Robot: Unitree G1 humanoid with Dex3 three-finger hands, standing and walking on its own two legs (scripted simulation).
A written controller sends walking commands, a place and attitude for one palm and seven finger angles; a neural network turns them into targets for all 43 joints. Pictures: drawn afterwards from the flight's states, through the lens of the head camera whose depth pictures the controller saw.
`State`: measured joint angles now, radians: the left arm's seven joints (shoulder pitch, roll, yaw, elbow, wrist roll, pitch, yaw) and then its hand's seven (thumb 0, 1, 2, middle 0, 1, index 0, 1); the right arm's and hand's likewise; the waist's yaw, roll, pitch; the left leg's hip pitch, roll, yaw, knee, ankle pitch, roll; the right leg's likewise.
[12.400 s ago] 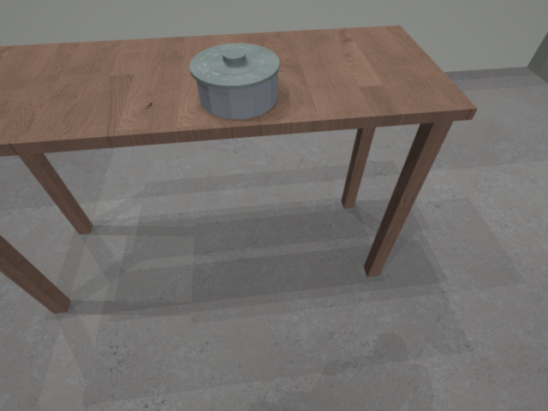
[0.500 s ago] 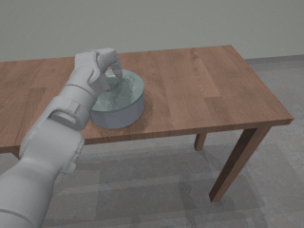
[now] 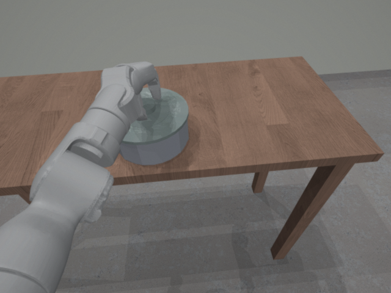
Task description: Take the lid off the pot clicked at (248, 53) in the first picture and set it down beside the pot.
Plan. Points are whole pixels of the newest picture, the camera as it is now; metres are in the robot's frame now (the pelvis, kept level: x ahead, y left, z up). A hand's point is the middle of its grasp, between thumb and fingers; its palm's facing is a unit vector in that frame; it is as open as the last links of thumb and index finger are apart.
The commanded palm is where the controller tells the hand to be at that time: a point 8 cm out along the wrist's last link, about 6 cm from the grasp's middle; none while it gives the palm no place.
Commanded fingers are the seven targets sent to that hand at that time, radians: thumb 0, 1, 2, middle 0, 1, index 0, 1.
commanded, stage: close the fingers and squeeze the knob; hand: left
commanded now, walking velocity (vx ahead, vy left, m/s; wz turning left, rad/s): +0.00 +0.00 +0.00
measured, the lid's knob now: (144, 106) +0.48 +0.11 +0.15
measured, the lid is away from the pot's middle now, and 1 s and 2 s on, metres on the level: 0.00 0.00 0.01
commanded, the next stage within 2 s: lift the lid straight up in 1.28 s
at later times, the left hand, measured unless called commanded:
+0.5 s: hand (140, 105) +0.45 +0.11 +0.18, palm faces -0.37 -0.10 -0.92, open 7.9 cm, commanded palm +0.44 +0.11 +0.24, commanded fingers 0.00 0.34 0.80 -0.70 -1.06 -0.70 -1.06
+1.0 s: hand (140, 106) +0.45 +0.11 +0.18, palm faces -0.36 -0.10 -0.93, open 7.8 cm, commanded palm +0.43 +0.11 +0.24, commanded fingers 0.00 0.51 0.85 -0.72 -1.03 -0.73 -1.03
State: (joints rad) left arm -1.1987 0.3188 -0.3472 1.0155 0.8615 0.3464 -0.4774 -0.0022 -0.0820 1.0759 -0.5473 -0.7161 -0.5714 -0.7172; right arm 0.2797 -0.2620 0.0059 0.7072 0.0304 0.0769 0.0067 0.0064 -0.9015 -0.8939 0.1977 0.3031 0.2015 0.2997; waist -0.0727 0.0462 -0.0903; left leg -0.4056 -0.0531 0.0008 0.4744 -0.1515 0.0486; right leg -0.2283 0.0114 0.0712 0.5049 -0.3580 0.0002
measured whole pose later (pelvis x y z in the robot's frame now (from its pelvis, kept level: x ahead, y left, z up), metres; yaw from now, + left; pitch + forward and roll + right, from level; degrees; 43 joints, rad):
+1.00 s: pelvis +0.00 +0.00 +0.00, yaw +0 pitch +3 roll +0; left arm -1.11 0.33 -0.35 0.90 0.84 0.36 -0.48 0.00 0.25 0.73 -0.59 -0.97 -0.61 -0.97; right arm 0.27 -0.27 0.00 0.70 0.04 0.07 0.01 0.01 -0.90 -0.89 0.20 0.30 0.20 0.30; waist -0.06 0.06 -0.09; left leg -0.37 -0.05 0.00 0.47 -0.15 0.04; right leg -0.20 0.01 0.07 0.50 -0.36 0.00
